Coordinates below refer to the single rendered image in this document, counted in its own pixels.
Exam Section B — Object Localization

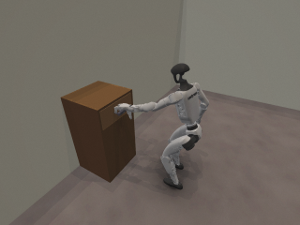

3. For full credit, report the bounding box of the humanoid robot torso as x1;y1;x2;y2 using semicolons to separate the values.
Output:
174;83;203;143

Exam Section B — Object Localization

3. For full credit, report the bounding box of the cabinet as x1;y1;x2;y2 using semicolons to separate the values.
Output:
60;81;136;183

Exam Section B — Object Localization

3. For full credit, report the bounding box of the right robot upper arm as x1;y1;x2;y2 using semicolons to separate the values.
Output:
191;82;209;109

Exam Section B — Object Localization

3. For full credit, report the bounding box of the left robot forearm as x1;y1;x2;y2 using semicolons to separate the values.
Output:
127;102;156;113

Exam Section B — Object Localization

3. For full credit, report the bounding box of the handle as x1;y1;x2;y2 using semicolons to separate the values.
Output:
114;110;126;116

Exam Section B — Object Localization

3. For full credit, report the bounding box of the left robot upper arm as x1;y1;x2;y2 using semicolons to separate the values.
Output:
151;92;183;112

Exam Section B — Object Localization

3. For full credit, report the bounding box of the left robot hand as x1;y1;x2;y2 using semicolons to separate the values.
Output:
114;103;132;119

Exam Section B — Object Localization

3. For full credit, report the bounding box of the humanoid robot head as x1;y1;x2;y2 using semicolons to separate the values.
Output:
171;63;194;92

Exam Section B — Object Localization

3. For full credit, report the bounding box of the right robot forearm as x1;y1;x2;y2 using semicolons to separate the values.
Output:
198;106;208;120

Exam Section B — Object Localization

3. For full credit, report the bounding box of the drawer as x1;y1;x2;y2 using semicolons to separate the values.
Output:
99;93;132;129

